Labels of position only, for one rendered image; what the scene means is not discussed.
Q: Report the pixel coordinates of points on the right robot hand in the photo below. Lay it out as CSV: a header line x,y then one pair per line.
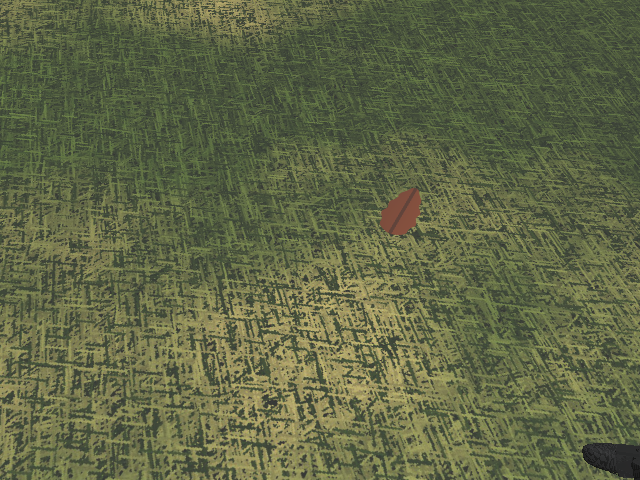
x,y
618,458

